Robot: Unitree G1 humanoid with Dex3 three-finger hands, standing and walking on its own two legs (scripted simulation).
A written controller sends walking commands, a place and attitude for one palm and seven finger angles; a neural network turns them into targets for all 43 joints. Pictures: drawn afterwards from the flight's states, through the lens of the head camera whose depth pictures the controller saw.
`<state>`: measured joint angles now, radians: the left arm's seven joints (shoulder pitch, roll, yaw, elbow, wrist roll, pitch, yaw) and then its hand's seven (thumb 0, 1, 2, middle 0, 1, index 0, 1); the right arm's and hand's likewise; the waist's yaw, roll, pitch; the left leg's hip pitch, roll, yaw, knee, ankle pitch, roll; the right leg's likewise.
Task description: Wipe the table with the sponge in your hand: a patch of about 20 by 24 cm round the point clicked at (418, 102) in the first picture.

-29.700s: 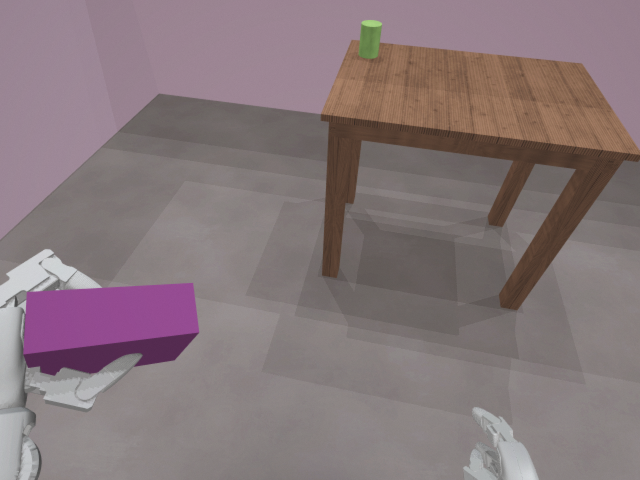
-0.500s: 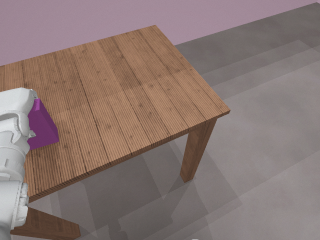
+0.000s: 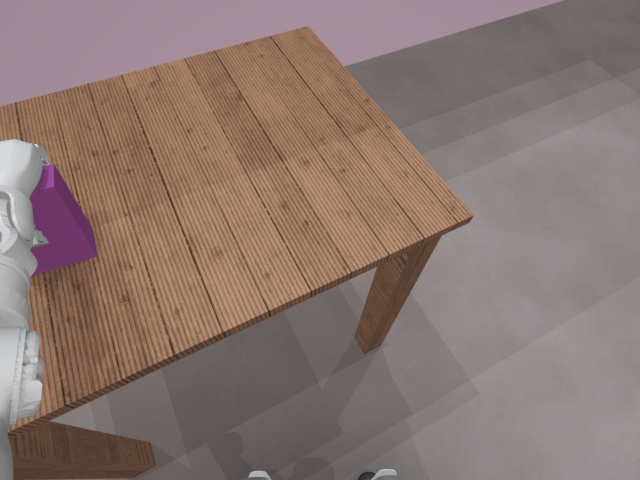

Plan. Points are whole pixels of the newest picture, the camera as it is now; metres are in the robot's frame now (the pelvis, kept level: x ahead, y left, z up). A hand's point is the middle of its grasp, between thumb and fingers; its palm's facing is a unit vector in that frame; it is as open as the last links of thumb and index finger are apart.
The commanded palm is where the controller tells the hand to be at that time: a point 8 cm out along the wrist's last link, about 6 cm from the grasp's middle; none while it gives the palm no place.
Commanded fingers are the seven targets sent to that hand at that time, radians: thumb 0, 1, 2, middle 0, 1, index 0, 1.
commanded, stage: slide back across to the first lane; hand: left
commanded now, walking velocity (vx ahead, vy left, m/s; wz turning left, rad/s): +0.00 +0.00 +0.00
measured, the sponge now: (38, 236) +0.42 +0.38 +0.02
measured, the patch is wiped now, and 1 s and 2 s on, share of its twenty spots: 1.00 1.00 1.00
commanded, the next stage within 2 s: wipe back along the first lane in 0.62 s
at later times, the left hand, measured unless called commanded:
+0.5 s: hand out of the picture +0.42 +0.41 +0.07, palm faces -0.13 -0.01 -0.99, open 9.1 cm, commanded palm +0.39 +0.41 +0.11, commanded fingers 0.00 0.10 1.30 -1.20 -1.60 -1.20 -1.60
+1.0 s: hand out of the picture +0.38 +0.44 +0.06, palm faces -0.11 +0.01 -0.99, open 9.1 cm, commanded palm +0.36 +0.41 +0.10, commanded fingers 0.00 0.10 1.30 -1.20 -1.60 -1.20 -1.60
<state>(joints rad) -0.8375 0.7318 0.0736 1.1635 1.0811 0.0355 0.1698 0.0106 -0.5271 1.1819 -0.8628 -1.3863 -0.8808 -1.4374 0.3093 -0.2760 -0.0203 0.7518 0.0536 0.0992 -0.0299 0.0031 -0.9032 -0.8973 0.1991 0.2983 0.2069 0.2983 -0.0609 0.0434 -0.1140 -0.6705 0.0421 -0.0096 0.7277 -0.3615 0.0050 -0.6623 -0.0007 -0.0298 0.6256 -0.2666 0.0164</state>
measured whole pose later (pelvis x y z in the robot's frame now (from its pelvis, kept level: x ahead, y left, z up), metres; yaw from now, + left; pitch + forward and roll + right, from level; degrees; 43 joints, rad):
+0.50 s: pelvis +0.02 +0.00 +0.01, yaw +0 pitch +15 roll -3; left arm -0.68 0.77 0.20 1.05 1.07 0.00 0.13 0.00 -0.48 1.16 -0.82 -1.42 -0.83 -1.48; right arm 0.26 -0.30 -0.03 0.72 0.06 0.14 -0.02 0.00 -0.90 -0.90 0.20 0.30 0.21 0.30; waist -0.05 0.03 -0.09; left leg -0.56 0.04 0.00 0.66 -0.37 0.01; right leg -0.55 0.00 -0.02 0.56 -0.27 0.02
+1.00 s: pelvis +0.03 +0.02 +0.01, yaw +1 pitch +14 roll -3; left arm -0.50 0.74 0.19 0.85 1.01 -0.03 0.14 -0.02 -0.45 1.14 -0.79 -1.44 -0.81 -1.51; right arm 0.24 -0.28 -0.04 0.72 0.06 0.16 -0.01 0.00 -0.90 -0.90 0.20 0.30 0.21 0.30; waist 0.00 0.05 -0.09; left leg -0.54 0.02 -0.02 0.68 -0.38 0.03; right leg -0.51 -0.02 -0.04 0.55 -0.28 0.03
